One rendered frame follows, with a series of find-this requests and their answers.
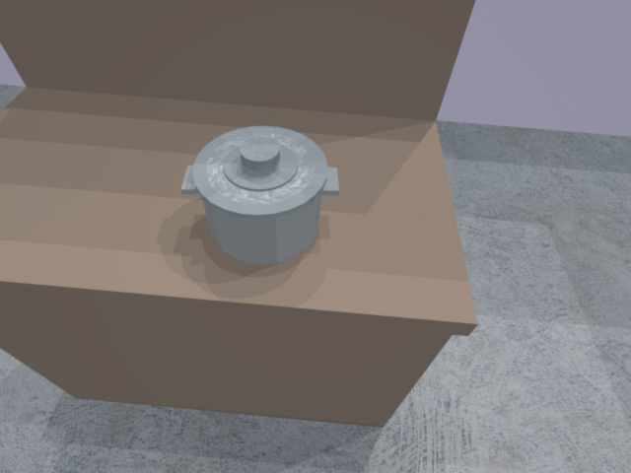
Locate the knob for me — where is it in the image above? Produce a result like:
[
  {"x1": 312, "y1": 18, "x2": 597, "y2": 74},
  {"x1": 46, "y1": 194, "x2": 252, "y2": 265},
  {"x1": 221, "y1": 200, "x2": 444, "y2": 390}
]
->
[{"x1": 240, "y1": 136, "x2": 280, "y2": 171}]

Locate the lid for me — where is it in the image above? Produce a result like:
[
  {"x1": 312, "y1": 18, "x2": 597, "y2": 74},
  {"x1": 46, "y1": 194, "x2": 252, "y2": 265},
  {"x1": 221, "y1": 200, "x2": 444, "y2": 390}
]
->
[{"x1": 192, "y1": 126, "x2": 327, "y2": 219}]

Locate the pot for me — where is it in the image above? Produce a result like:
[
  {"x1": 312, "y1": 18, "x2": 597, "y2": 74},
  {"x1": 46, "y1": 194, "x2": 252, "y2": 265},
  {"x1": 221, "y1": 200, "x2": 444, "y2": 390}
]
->
[{"x1": 181, "y1": 166, "x2": 339, "y2": 265}]

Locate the table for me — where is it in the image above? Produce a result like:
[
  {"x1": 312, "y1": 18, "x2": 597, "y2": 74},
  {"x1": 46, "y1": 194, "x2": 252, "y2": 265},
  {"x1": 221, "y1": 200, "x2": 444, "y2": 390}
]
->
[{"x1": 0, "y1": 0, "x2": 478, "y2": 428}]

